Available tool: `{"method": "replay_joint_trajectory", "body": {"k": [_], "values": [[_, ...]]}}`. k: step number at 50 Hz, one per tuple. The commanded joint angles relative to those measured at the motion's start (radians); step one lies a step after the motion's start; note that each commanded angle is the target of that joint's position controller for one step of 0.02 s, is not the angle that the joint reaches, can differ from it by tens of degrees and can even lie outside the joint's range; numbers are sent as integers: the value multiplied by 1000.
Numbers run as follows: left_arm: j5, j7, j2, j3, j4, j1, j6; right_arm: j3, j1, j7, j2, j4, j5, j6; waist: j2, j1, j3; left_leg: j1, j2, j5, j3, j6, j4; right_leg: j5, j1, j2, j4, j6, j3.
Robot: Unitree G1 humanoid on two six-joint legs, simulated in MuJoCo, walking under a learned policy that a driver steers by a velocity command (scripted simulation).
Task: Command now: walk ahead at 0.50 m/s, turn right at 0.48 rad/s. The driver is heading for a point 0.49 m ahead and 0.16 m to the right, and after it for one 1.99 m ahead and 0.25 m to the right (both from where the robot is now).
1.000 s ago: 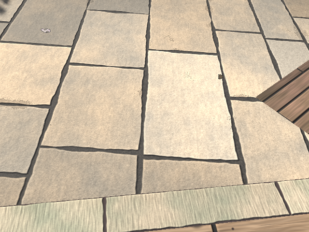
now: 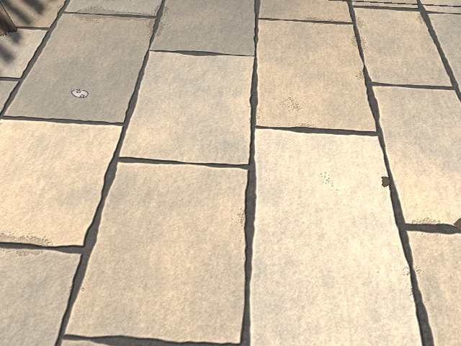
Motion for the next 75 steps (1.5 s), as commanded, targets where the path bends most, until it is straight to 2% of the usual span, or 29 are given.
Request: {"method": "replay_joint_trajectory", "body": {"k": [1, 8, 13, 15, 18, 20, 23, 24, 25, 26, 28, 29, 30, 32, 38, 45, 47, 48, 49, 51, 54, 61, 65, 66, 67, 68, 69, 72, 75], "values": [[10, -22, 12, -2, -54, 4, 10, -30, 25, -10, -131, -31, 0, -13, 108, 8, -18, 38, 293, 322, -140, 105, -148, 107, -83, -34, -10, 12, 9], [31, -24, 55, 19, -84, -153, 22, -32, 171, -12, -132, 15, -22, -13, 87, -49, 43, 193, 342, 313, -79, 118, -26, 228, -298, -25, 34, -29, 2], [25, -26, 38, 23, -133, -358, -15, -30, 260, -26, -116, 85, -39, -44, 111, -103, 154, 349, 362, 164, -60, 46, -3, 305, -505, -26, -103, -32, 21], [18, -41, 35, 17, -144, -387, -23, -29, 206, -30, -120, 85, -46, -57, 60, -80, 178, 216, 323, 76, 35, 11, 15, 497, -342, -29, -313, -22, -57], [24, -80, -28, -6, -123, -386, -28, -14, 177, -35, -97, 95, -15, -47, 42, -84, 166, 58, 294, 14, 118, -1, 74, 738, -17, -6, -530, -48, -126], [32, -62, -9, -3, -66, -286, -25, -15, 160, -36, -119, 100, -6, -31, 42, -40, 102, 103, 288, 184, 145, -8, 271, 730, 111, 33, -566, -61, -156], [45, 1, 91, 39, 126, 174, -31, -30, 164, -38, -150, 129, 4, 21, 66, 153, -128, 70, 258, 393, 116, -18, 976, 691, 577, 57, -645, -116, -160], [71, 12, 167, 61, 157, 206, -46, -39, 142, -34, -115, 132, 32, 21, -122, 193, -102, -203, 91, -425, 92, -41, 1445, 792, 755, -18, -723, -161, -59], [64, 5, 300, 73, 142, 207, -61, -30, 276, -39, -66, 86, 48, 19, -216, 60, -213, -625, 75, -758, -59, -56, 1660, 1635, 1123, -217, -251, -180, 70], [12, 4, 293, 72, 108, 253, -64, -16, 213, -41, -86, 33, 51, 10, -139, 128, -433, -730, 102, -592, -170, -78, 1622, 1662, 1236, -341, -285, -296, 260], [0, 34, 183, 41, 56, 113, -39, -6, 67, -41, -99, 3, 0, 17, 9, 88, -302, -757, 144, -346, -189, -94, 1410, 904, 917, -293, -532, -311, 358], [2, 50, 144, 30, 28, 49, -34, -5, 62, -33, -90, 15, -24, 33, 10, 49, -279, -725, 144, -355, -187, -98, 1435, 779, 780, -298, -580, -341, 415], [-26, 49, 105, 11, 12, 22, -49, -12, 65, -24, -111, 12, -48, 46, 79, 13, -234, -610, 171, -204, -232, -103, 1247, 781, 579, -280, -612, -307, 372], [-16, 47, 105, 6, 28, -9, -69, 0, 27, -22, -59, -3, -29, 82, 64, -48, -134, -439, 167, -149, -210, -123, 987, 822, 287, -198, -672, -265, 240], [-15, 23, 14, -28, 76, 7, -101, 20, -45, -13, -28, 26, 12, 72, -47, -16, -164, -209, 114, 155, -173, -55, 486, 875, 300, -88, -691, -107, 12], [4, 59, 68, -9, 105, 73, -51, -1, -124, 3, -49, -8, -15, 63, 8, 5, -10, -228, 64, 20, -170, 12, 238, 551, 414, -148, -555, -116, 24], [6, 66, 46, -4, 90, 174, -47, -34, -56, 1, -155, 1, -13, 49, 195, 45, -110, -7, 228, 638, -409, 117, 244, 183, 270, 7, -310, -43, -78], [-7, 69, 31, -6, 62, 99, -35, -50, 11, 3, -177, -1, 3, 60, 271, -40, -157, 49, 389, 777, -646, 266, 141, -297, 123, 159, -93, 3, -135], [0, 63, 26, -7, 20, -2, -20, -45, 57, 3, -166, 17, 7, 70, 199, -59, -163, 61, 401, 630, -710, 305, 75, -468, 38, 161, 40, 14, -31], [2, 57, -1, -13, 5, -48, -8, -54, -41, -11, -165, 0, 3, 90, 109, -13, -82, -52, 315, 376, -605, 260, 41, -336, -1, 109, 96, 34, 17], [11, 60, 3, -15, 5, -42, 1, -52, -123, -10, -125, -28, -6, 106, 133, 15, -93, -114, 192, 244, -496, 175, 18, -234, 63, 107, -50, 63, -12], [-11, 63, 16, -22, -43, -92, 1, -84, -111, 8, -187, -41, -10, 126, 181, -21, -132, -175, 167, -75, -594, 132, -24, -183, 193, 137, -291, 63, -8], [-17, 73, 33, -13, -34, 34, -24, -84, -164, 11, -177, -64, 1, 134, 170, 48, -110, -317, 101, -216, -621, 32, 5, -97, 436, 130, -630, 16, 3], [-2, 83, 115, 6, -40, 65, -32, -74, -149, 9, -132, -78, 10, 129, 36, 45, -103, -423, 25, -308, -536, -30, 137, -215, 512, -45, -771, -16, 173], [10, 83, 227, 29, -71, 14, -31, -66, -159, 10, -89, -109, 28, 120, -223, 34, -82, -576, -158, -336, -288, -66, 421, -338, 495, -307, -905, -108, 502], [18, 81, 187, 20, -81, -46, -26, -80, -163, 9, -163, -92, -18, 115, -96, 13, -40, -516, -68, -326, -292, -73, 604, -237, 349, -333, -874, -165, 457], [12, 79, 115, 0, -101, -100, -28, -86, -137, 17, -166, -77, -17, 116, -40, -27, -31, -463, -58, -270, -298, -72, 691, -124, 297, -269, -841, -163, 362], [5, 71, 68, -11, -122, -142, -32, -78, -56, 41, -135, -41, -20, 137, -96, -51, -30, -490, -45, -176, -245, -95, 852, 174, 356, -145, -770, -125, 123], [3, 64, 85, -1, -93, -33, -32, -63, -135, 54, -118, -78, -10, 152, -97, 7, -38, -530, -17, -179, -206, -126, 773, 388, 477, -153, -718, -144, 60]]}}
Keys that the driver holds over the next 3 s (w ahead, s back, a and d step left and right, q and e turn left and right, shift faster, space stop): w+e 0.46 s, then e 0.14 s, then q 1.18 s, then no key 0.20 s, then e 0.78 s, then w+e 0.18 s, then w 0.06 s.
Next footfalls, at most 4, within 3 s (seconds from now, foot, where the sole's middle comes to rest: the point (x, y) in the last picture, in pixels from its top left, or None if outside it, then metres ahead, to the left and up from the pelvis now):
0.48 right None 0.41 -0.22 -0.92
0.90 left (267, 333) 0.58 -0.11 -0.92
1.32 right None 0.48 -0.29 -0.92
1.76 left None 0.46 -0.08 -0.92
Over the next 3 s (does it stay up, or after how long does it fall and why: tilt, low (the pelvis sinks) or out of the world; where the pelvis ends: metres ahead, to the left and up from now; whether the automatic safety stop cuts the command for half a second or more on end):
stays up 0.48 -0.22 -0.14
